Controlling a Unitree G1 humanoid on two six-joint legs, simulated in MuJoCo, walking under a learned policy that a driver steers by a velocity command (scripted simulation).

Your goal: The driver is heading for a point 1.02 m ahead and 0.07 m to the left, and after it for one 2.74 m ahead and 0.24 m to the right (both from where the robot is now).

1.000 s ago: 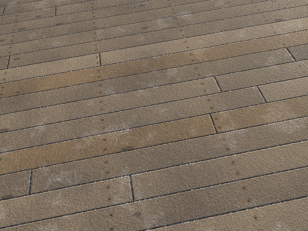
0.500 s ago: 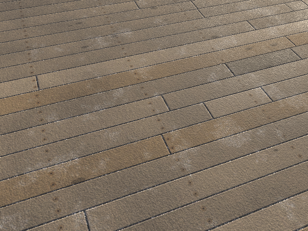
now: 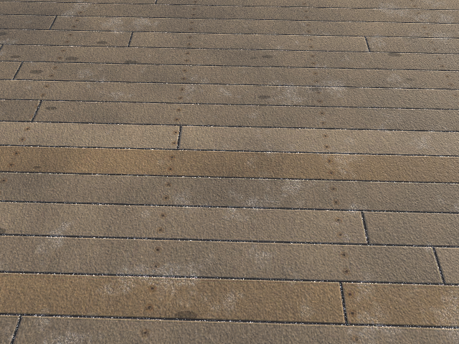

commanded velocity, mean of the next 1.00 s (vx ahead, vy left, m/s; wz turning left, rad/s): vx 0.50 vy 0.00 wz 0.09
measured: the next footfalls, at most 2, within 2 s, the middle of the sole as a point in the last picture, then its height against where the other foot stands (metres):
left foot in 0.14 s outside the picture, level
right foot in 0.68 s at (260, 304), level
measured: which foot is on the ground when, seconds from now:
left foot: up 0.00-0.12, down 0.14-0.70, up 0.72-1.00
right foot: down 0.00-0.16, up 0.18-0.66, down 0.68-1.00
